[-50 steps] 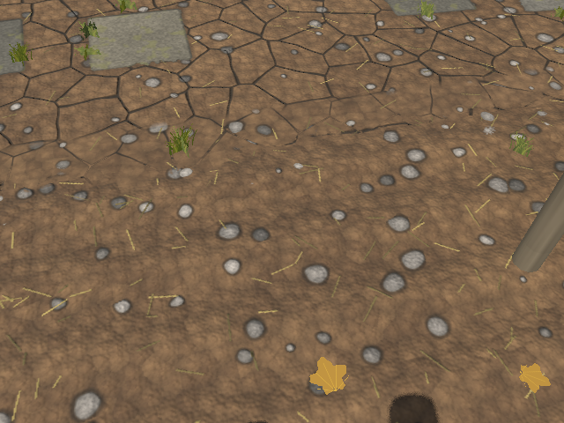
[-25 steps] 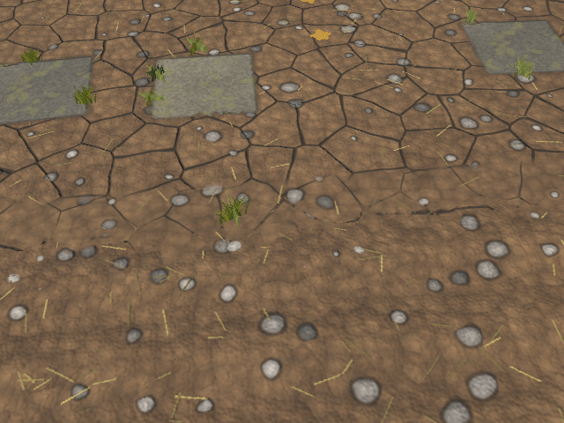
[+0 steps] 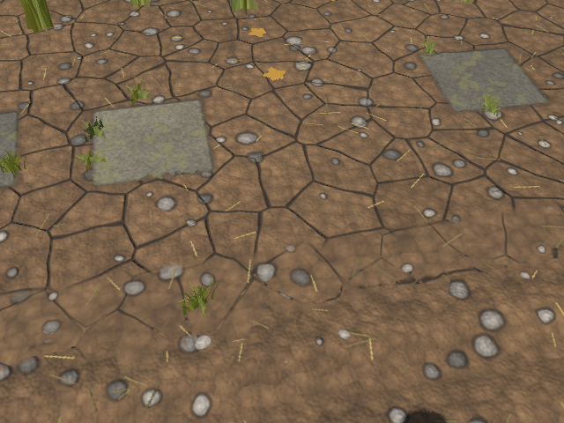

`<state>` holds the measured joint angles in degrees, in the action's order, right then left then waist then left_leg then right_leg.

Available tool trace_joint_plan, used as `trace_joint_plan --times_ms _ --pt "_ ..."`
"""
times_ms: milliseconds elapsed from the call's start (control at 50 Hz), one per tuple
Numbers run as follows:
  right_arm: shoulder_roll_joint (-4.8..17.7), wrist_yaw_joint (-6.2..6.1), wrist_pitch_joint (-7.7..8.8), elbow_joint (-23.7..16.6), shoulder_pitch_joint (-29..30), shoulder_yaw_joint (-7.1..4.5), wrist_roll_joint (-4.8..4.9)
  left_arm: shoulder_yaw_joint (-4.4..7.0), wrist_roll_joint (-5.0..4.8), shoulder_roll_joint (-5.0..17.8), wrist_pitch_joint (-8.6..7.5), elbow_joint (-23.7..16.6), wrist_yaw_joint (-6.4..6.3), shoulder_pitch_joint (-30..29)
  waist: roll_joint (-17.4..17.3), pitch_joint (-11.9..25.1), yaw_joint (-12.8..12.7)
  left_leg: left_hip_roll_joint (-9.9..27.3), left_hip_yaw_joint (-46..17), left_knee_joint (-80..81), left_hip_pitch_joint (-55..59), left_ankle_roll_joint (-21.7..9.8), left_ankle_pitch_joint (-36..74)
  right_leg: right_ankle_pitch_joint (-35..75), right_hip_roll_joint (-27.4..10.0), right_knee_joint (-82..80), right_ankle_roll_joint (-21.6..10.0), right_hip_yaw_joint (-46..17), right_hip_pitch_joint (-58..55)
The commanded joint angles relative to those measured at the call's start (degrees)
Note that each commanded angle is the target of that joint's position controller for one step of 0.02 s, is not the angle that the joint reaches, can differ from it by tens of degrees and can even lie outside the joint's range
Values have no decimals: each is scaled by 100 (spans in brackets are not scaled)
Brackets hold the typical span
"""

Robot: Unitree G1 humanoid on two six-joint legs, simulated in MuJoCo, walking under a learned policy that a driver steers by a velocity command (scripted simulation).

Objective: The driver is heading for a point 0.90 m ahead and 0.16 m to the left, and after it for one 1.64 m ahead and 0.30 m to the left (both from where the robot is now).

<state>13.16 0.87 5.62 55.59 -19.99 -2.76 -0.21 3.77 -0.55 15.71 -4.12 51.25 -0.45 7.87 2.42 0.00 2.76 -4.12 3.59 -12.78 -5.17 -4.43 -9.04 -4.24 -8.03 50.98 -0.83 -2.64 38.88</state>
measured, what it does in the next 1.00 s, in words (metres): walks ahead, turning left: right foot, then left foot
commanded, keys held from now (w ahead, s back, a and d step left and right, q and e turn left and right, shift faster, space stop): w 0.24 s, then w+q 0.22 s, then q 0.54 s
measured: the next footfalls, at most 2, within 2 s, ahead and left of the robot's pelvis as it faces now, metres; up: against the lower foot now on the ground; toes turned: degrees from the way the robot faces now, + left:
right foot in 0.26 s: +0.33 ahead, -0.16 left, +0.00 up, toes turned -3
left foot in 0.76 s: +0.54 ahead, +0.07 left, +0.00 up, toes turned +15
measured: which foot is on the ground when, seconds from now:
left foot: down 0.00-0.28, up 0.30-0.74, down 0.76-1.00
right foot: up 0.00-0.24, down 0.26-0.78, up 0.80-1.00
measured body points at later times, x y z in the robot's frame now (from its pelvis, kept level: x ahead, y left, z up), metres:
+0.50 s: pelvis +0.28 -0.08 +0.00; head +0.30 -0.09 +0.45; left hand +0.31 +0.19 -0.13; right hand +0.39 -0.34 -0.14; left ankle +0.33 +0.10 -0.66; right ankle +0.29 -0.16 -0.75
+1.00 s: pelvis +0.44 -0.03 -0.01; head +0.49 +0.01 +0.43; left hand +0.51 +0.29 -0.13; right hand +0.67 -0.25 -0.11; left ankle +0.50 +0.06 -0.75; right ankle +0.51 -0.19 -0.68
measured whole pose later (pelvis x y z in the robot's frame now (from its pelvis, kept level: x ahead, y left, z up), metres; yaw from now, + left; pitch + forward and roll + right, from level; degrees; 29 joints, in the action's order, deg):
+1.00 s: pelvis +0.44 -0.03 -0.01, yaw +21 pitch +3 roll -2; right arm 16.3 -0.3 0.3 40.9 -9.5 -5.0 -0.2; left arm 4.0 0.4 16.6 -0.6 46.4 -2.7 2.9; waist 0.7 -3.3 1.3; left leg -5.4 -3.3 -25.4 -24.2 -5.2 -4.2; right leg -23.4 -1.5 59.5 2.9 -4.8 32.7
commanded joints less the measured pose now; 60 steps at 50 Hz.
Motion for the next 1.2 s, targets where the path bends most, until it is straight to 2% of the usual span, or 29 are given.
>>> trace_joint_plan --times_ms 20,100,160,200,240,260,280,300,320,340,360,380,420,460,520,580,680,740,760,780,800,820,840,860,880,940,1020,1100,1200 --pt "892 -93 46 -265 32 -162 38 16 3 151 -63 -349 36 -331 -573 -274 -78 1477 -802 678 -102 -707 1245 861 50 -914 45 88 90" --pt "946 -115 -13 -61 -386 -176 85 -41 -43 117 -110 -573 134 -1027 -562 -470 155 1600 -711 580 381 -678 1110 984 237 -1702 0 238 73" --pt "990 -149 -102 60 -527 -213 107 -54 -71 168 -169 -762 247 -1333 -603 -559 153 1872 -765 270 936 -638 1397 544 302 -2017 -157 222 174" --pt "1063 -173 -151 61 -417 -250 122 -12 -78 301 -205 -766 298 -1147 -691 -414 -36 1966 -762 -54 1131 -539 2040 152 426 -2167 -308 301 -254" --pt "1091 -178 -204 -5 -151 -251 116 165 -56 614 -218 -473 275 -82 -770 244 -650 1695 -498 -1257 951 -346 3740 70 802 -2309 -541 614 -1872" --pt "901 -170 -210 -87 -153 -167 72 307 -11 937 -218 -183 221 981 -571 958 -1055 1377 -351 -2606 43 -164 3255 236 455 -2123 -794 223 -3605" --pt "299 -119 -122 -164 -777 17 43 454 100 1504 -189 -36 176 1809 612 1904 -973 505 -63 -4961 -2347 255 867 -458 -1111 -2261 -1598 -2152 -6052" --pt "267 -94 9 -68 -789 48 115 334 49 1168 -167 -13 178 1890 1108 2385 -1005 96 -914 -6050 -3217 262 -2374 -983 -1626 -3182 -1805 -3837 -6362" --pt "845 -80 85 -202 -292 -124 303 225 14 851 -183 -52 167 1473 735 1526 -976 434 -1216 -6489 -3721 149 -2183 -1291 -1461 -3323 -1481 -3116 -5623" --pt "923 -103 98 -331 104 -145 348 156 15 646 -192 -165 152 954 434 883 -797 771 -1017 -6328 -3740 82 -1652 -1114 -1283 -3476 -1251 -2246 -4705" --pt "855 -146 57 -355 297 -170 282 94 46 435 -220 -188 176 543 135 428 -602 998 -935 -5943 -3495 91 -1198 -871 -1039 -3758 -1104 -1620 -3842" --pt "774 -178 -37 -314 190 -221 234 51 90 276 -266 -187 187 309 284 234 -386 1186 -976 -5620 -3130 86 -884 -656 -831 -3974 -964 -1108 -3311" --pt "462 -175 -214 -213 -90 -208 232 58 133 220 -305 -92 196 233 352 78 -203 1256 -965 -5458 -2726 110 -590 -326 -645 -4273 -937 -501 -2771" --pt "428 -193 -305 -302 55 -236 224 105 159 371 -340 11 146 340 226 -95 -155 1259 -1022 -5262 -3008 156 -173 130 -620 -4418 -970 -60 -2705" --pt "461 -182 -300 -531 450 -278 119 120 209 489 -302 39 11 317 124 -284 -113 1080 -955 -4357 -3238 317 562 2084 -522 -4222 -907 686 -2767" --pt "263 -52 -272 -798 1034 -193 46 131 156 631 -195 6 -139 311 115 -249 -277 951 -383 -3139 -2797 354 1362 2648 -350 -4031 -766 1292 -2763" --pt "400 150 -356 -1252 1452 -211 37 217 -22 880 75 57 -258 527 144 -87 -394 771 -105 -2410 -2860 208 758 3126 -773 -3304 -765 1321 -3844" --pt "801 225 -335 -1260 721 -384 49 284 -118 981 220 -114 -315 229 200 323 48 331 168 -1916 -1951 -114 209 4006 -690 -1855 -510 1376 -4015" --pt "1095 170 -293 -1150 160 -516 38 254 -106 900 248 -144 -298 288 -121 645 325 168 72 -1235 -1027 -311 1188 3374 -328 -719 -217 1504 -3729" --pt "1690 15 -300 -1209 -46 -655 -9 127 121 561 203 -300 -235 488 -1176 1154 207 1294 -1488 -1456 396 -754 3950 520 148 999 168 1514 -2332" --pt "1958 -17 -308 -1450 281 -646 -119 -1 224 211 137 -491 -129 992 -1902 2004 -334 2665 -4076 -1360 1892 -2195 4861 -3754 1336 2944 482 675 -491" --pt "1544 32 -341 -1572 290 -539 -71 82 83 615 73 -429 -25 699 -965 2370 36 2491 -3823 -1058 1649 -2064 3883 -3478 1030 3204 337 -351 -296" --pt "1283 32 -337 -1693 699 -464 -21 101 -70 679 83 -572 -16 279 -680 1738 -22 2218 -3131 -934 1062 -1743 3033 -2979 846 3013 229 -301 -68" --pt "1120 14 -360 -1711 997 -425 79 115 -19 619 137 -513 -90 166 -133 1090 -192 1893 -2622 -770 265 -1376 2291 -2575 622 2461 249 -226 -59" --pt "972 -32 -394 -1748 1164 -381 117 166 70 729 223 -519 -174 98 -228 818 -284 1707 -2410 -641 -344 -1195 1716 -2322 488 1974 256 -229 -256" --pt "1115 -114 -456 -1853 1198 -423 -33 161 107 575 356 -560 -223 226 -710 719 -446 1325 -2205 -440 -1086 -1089 1402 -1911 646 1206 325 -123 -841" --pt "1272 -249 -523 -1951 1088 -479 41 129 101 510 381 -648 -290 20 -810 907 -321 1255 -2394 -500 -954 -978 681 -1570 736 315 506 -253 -814" --pt "1255 -305 -626 -2062 1165 -470 30 131 63 541 346 -758 -258 -207 -1049 741 -208 1113 -2718 -442 -1126 -807 -536 -1363 839 -376 535 -316 -1000" --pt "1205 -313 -730 -2174 1161 -439 44 149 3 615 182 -753 -122 58 -1245 775 -252 1106 -3135 -773 -851 -670 -39 -1387 960 -1599 340 -242 -1645"
Keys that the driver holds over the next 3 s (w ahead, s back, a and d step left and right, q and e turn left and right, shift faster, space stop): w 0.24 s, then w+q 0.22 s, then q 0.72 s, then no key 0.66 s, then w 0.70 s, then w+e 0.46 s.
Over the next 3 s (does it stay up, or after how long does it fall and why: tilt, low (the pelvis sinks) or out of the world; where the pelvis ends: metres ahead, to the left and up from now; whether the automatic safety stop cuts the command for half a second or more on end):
stays up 0.89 0.21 -0.01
